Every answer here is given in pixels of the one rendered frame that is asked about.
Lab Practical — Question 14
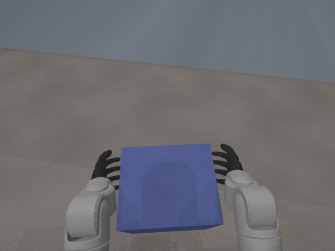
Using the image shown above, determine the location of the left robot forearm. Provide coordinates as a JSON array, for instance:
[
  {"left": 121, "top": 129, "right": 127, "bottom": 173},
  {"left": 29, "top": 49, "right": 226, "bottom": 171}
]
[{"left": 64, "top": 177, "right": 117, "bottom": 251}]

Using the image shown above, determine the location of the left robot hand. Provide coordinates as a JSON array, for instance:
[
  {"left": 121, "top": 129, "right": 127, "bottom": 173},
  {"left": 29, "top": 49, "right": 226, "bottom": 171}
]
[{"left": 91, "top": 150, "right": 120, "bottom": 190}]

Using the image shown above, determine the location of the carton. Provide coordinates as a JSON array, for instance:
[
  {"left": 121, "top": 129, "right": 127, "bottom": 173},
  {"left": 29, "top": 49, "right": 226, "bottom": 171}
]
[{"left": 116, "top": 143, "right": 224, "bottom": 234}]

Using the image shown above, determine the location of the right robot hand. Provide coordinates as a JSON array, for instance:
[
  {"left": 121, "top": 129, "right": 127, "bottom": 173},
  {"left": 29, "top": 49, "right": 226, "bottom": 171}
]
[{"left": 212, "top": 144, "right": 243, "bottom": 185}]

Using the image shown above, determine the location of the right robot forearm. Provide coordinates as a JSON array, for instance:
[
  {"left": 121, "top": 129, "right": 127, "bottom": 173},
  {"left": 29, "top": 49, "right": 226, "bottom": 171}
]
[{"left": 224, "top": 170, "right": 283, "bottom": 251}]

